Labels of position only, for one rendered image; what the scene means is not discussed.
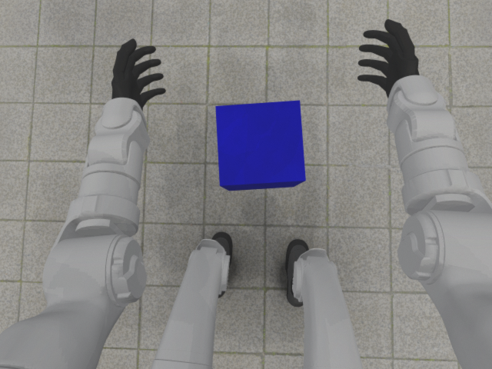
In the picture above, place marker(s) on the left robot forearm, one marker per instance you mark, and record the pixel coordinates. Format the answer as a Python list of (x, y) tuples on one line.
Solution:
[(108, 196)]

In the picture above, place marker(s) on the robot right hand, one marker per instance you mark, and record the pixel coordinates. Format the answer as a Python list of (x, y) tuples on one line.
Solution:
[(400, 56)]

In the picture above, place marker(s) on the robot right upper arm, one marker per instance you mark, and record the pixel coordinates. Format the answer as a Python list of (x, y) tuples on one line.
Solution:
[(450, 254)]

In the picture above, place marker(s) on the left robot shin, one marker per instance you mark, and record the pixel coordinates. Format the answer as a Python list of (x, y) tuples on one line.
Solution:
[(209, 244)]

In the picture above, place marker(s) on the robot left hand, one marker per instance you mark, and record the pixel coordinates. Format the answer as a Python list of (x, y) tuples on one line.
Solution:
[(125, 83)]

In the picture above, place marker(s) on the robot left thigh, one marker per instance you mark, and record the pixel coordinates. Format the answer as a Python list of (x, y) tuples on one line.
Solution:
[(188, 339)]

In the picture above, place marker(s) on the carton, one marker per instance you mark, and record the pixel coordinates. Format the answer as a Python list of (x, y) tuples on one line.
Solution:
[(260, 145)]

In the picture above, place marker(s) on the right robot forearm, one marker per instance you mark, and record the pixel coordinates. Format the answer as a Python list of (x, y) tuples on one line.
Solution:
[(430, 153)]

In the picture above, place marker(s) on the robot left upper arm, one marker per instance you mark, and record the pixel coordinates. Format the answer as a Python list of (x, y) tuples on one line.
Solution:
[(88, 283)]

